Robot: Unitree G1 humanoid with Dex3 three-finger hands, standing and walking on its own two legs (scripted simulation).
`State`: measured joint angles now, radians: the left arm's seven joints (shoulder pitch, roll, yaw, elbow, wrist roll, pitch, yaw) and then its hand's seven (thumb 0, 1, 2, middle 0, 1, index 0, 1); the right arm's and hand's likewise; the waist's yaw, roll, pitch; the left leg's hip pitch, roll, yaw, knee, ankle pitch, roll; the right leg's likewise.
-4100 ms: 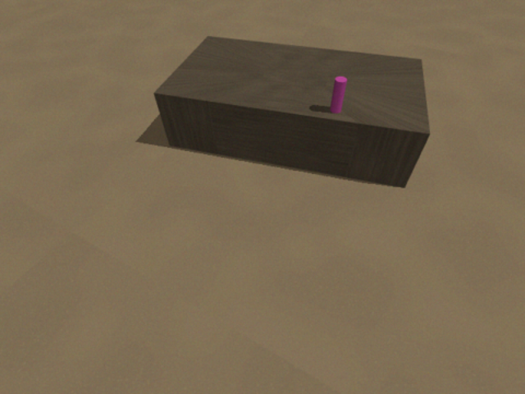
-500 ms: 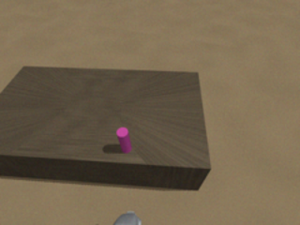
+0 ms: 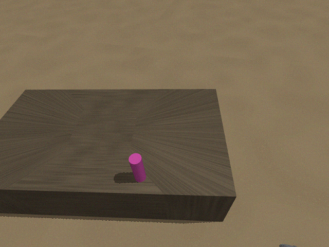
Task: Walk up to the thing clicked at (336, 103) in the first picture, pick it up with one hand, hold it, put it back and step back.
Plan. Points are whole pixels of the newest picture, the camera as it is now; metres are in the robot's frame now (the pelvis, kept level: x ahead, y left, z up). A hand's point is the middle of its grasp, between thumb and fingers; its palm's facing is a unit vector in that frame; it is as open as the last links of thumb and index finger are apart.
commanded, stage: walk up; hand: left
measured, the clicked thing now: (138, 168) +0.50 +0.18 -0.32
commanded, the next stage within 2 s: stand in 1.30 s
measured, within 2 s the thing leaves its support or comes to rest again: neither
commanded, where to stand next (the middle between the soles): +0.09 +0.01 m, yaw +0 degrees
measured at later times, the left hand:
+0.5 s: hand out of the picture +0.14 +0.24 -0.13, palm faces -0.02 -0.94 -0.33, open 7.4 cm
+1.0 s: hand out of the picture +0.09 +0.26 -0.14, palm faces +0.00 -0.94 -0.34, open 7.4 cm
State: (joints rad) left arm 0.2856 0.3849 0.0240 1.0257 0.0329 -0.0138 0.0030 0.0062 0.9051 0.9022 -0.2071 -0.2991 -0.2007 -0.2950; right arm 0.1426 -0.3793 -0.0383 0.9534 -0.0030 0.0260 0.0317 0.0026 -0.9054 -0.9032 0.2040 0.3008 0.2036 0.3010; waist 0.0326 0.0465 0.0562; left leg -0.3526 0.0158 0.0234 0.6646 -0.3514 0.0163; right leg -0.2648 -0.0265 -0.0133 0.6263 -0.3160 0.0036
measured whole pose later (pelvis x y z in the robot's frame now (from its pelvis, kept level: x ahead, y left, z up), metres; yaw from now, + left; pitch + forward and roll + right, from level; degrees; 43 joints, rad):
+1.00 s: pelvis +0.03 +0.00 +0.02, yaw +1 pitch -3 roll -1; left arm 0.10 0.35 0.01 1.18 0.02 -0.01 -0.01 0.01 0.91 0.90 -0.21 -0.30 -0.20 -0.29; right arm 0.08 -0.34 -0.01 1.17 0.00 0.00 0.02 0.00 -0.91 -0.90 0.20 0.30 0.20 0.30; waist 0.00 0.01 0.05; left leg -0.16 0.02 0.02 0.34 -0.13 0.00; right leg -0.07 -0.02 -0.03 0.31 -0.19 0.02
